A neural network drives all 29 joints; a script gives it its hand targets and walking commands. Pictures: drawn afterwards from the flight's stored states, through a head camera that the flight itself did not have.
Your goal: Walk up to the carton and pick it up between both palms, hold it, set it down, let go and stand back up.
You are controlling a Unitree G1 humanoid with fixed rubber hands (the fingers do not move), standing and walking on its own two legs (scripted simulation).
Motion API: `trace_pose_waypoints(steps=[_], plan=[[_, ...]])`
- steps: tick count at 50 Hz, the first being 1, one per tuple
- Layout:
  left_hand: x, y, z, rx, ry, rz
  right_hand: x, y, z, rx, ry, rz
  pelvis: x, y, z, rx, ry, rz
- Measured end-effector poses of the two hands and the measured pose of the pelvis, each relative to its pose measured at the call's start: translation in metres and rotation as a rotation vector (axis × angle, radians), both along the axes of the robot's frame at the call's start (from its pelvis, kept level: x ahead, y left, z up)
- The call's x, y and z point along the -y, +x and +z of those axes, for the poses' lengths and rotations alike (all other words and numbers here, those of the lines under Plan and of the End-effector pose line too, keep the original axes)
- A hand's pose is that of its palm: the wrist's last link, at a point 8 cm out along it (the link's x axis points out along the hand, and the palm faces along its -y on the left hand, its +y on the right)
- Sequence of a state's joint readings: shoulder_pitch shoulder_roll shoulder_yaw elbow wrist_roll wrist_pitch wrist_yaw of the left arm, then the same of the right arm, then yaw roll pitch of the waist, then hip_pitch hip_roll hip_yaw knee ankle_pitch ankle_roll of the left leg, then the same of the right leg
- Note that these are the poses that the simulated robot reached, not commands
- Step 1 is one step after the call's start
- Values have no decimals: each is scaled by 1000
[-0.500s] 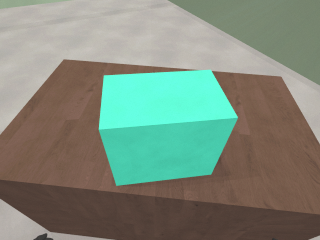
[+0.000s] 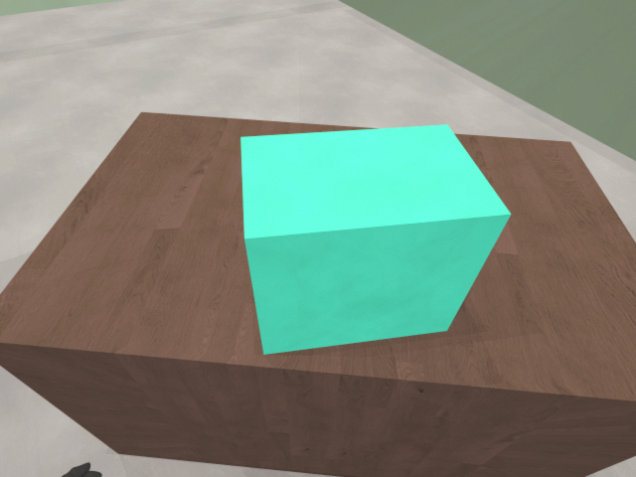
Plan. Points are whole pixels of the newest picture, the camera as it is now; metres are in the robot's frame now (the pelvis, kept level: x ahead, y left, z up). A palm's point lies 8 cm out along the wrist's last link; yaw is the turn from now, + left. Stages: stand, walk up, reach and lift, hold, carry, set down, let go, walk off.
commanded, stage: walk up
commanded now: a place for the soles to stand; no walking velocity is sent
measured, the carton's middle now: (353, 242) +0.45 -0.03 +0.05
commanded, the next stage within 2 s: reach and lift in 1.10 s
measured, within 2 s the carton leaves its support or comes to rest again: neither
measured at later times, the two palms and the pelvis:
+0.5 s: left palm out of the picture +0.09 +0.32 -0.07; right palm out of the picture +0.09 -0.31 -0.09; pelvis -0.01 +0.01 +0.00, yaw +0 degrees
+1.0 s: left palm out of the picture +0.10 +0.32 -0.07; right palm out of the picture +0.10 -0.31 -0.09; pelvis +0.00 +0.00 +0.00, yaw +0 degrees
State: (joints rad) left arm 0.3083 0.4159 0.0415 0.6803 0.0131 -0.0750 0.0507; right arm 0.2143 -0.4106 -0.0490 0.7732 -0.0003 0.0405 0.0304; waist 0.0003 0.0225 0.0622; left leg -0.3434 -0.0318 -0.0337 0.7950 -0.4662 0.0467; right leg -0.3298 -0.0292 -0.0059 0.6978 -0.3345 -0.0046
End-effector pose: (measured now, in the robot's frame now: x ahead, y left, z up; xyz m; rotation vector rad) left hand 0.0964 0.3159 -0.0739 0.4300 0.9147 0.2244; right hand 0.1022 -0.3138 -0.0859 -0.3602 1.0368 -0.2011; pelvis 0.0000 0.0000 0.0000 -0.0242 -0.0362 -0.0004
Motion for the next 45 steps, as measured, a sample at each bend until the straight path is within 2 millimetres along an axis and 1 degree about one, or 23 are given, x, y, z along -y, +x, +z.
trace_pose_waypoints(steps=[4,7,10,16,19,25,31,39,45], plan=[[-16,-8,-5,-24,-1,11,-10,-2,2,28,-16,14,-15,-5,-2,9,0,-1],[-19,-9,-4,-27,-5,10,-17,-4,6,44,-12,13,-19,-7,0,13,-3,-6],[-19,-10,-3,-32,-9,7,-20,-6,7,53,-6,14,-19,-9,2,10,-2,-8],[-10,-9,0,-34,5,-5,-13,-11,0,44,15,2,-10,-10,1,4,16,-16],[-6,-10,4,-17,10,-4,-11,-9,-2,37,25,5,-5,-11,2,6,16,-8],[-7,-9,5,-15,9,-4,-6,-9,1,37,10,10,-6,-10,2,6,17,-8],[-1,-6,6,-20,9,-4,0,-3,1,35,9,17,-1,-6,3,-1,22,-4],[-2,3,6,-17,8,-7,-2,2,1,35,10,19,-2,-1,3,-7,21,-4],[0,4,7,-17,10,-6,-1,3,-1,28,15,17,0,1,3,-9,23,-3]])
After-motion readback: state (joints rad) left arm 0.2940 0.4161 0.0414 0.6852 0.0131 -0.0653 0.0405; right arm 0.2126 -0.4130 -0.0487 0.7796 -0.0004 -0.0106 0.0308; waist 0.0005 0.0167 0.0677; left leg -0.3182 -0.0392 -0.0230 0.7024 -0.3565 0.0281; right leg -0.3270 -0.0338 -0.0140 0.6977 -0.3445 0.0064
